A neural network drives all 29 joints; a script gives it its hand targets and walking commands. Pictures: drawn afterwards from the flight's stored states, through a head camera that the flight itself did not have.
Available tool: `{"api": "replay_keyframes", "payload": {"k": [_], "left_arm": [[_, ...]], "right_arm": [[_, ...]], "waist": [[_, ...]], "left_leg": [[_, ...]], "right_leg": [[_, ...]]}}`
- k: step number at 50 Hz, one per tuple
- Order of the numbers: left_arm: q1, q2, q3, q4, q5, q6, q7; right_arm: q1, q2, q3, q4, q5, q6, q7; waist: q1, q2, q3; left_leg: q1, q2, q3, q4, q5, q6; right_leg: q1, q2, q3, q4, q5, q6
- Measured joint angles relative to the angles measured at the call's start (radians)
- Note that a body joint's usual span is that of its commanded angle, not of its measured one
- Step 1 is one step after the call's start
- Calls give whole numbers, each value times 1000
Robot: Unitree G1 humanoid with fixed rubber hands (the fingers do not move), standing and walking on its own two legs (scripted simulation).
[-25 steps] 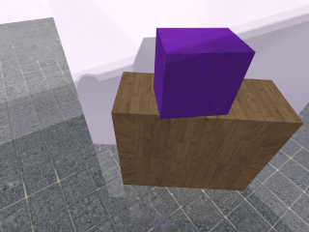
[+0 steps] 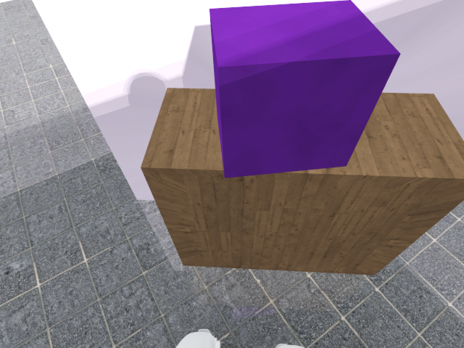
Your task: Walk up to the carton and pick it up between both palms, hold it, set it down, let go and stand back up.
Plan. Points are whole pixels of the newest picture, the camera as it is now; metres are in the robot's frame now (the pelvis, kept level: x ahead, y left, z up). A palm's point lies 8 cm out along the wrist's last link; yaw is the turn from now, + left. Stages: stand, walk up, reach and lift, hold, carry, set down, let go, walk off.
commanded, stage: walk up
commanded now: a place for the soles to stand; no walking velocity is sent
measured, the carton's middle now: (283, 94) +0.62 -0.08 +0.08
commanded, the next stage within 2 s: none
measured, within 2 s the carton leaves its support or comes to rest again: neither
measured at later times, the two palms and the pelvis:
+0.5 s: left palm out of the picture +0.11 +0.29 -0.10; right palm out of the picture +0.13 -0.30 -0.07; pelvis +0.01 +0.01 +0.00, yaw +0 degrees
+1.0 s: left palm (109, 335) +0.16 +0.24 -0.08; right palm out of the picture +0.11 -0.35 -0.09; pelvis +0.05 -0.04 -0.01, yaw -2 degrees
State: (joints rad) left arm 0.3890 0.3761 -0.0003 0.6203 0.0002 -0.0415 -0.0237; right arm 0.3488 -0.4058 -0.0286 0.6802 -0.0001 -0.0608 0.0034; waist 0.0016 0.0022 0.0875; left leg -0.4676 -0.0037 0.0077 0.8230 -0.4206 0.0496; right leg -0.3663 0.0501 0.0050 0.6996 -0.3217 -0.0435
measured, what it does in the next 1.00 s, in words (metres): steps on the spot: left foot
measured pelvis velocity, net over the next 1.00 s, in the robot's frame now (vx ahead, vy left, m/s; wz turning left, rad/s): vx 0.05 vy -0.04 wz -0.03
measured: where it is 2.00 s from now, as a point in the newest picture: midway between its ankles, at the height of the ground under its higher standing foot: (257, 346)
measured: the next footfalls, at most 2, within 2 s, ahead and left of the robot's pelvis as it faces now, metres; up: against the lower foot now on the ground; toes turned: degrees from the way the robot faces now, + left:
left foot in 0.04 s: +0.10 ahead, +0.11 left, +0.00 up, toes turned +1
left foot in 1.42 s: +0.28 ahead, +0.04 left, +0.00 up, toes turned +0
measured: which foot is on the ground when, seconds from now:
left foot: up 0.00-0.02, down 0.04-1.00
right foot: down 0.00-1.00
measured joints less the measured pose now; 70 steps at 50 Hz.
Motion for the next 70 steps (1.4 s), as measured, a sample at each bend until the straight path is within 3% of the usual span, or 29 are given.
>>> {"api": "replay_keyframes", "payload": {"k": [2,4,8,13,37,40,44,48,52,55,58,62,70], "left_arm": [[-11,0,0,0,0,2,0],[-22,0,0,1,0,12,1],[-52,0,0,0,0,27,2],[-61,0,0,2,0,27,2],[-96,0,0,6,0,17,2],[-92,0,0,6,0,19,-2],[-86,2,0,6,0,24,-12],[-83,4,0,6,0,24,-25],[-60,4,0,6,0,3,-26],[-20,4,0,6,0,2,-26],[26,4,0,6,0,-1,-26],[72,4,0,6,0,-3,-19],[96,4,0,6,0,-3,-14]], "right_arm": [[-1,0,0,0,0,0,0],[-11,2,0,0,0,0,-1],[-33,2,0,0,0,0,-1],[-80,2,0,0,0,0,-1],[-109,2,0,1,0,0,-1],[-81,1,0,1,0,-7,-1],[-26,2,0,1,0,-8,-1],[12,2,0,0,0,-8,-1],[15,2,0,6,0,-2,-1],[11,1,0,11,0,5,-1],[-8,1,0,11,0,5,-1],[-20,1,0,11,0,5,-1],[-64,1,0,10,0,5,-1]], "waist": [[0,-1,1],[0,-11,0],[1,-12,-6],[1,-12,-7],[1,-12,-27],[0,-12,-35],[0,-12,-36],[1,-15,-40],[2,-11,-45],[2,-3,-60],[1,-1,-61],[1,0,-61],[1,1,-62]], "left_leg": [[46,0,0,-98,88,0],[48,-4,10,-85,137,-5],[51,-3,11,-74,112,-5],[38,-3,12,-60,107,-5],[49,-3,12,-83,103,-6],[68,-2,12,-81,84,-6],[128,14,12,-95,70,-6],[160,35,13,-97,45,-6],[107,49,7,53,-2,-6],[18,34,7,215,-3,-6],[-48,33,6,244,-3,-6],[-110,33,5,214,-4,-6],[-118,33,5,-31,20,-6]], "right_leg": [[1,1,-6,25,-20,6],[1,-3,5,49,-37,7],[0,-3,22,78,-160,7],[1,-3,28,42,-24,14],[1,-3,29,42,-47,21],[0,-2,27,107,-173,10],[-3,-3,28,215,-187,10],[-4,-14,29,182,-188,10],[2,-12,8,99,-49,3],[21,-4,-15,77,-74,-16],[44,7,-17,24,-64,-23],[61,15,-17,-11,-65,-29],[87,40,-21,-16,-113,-27]]}}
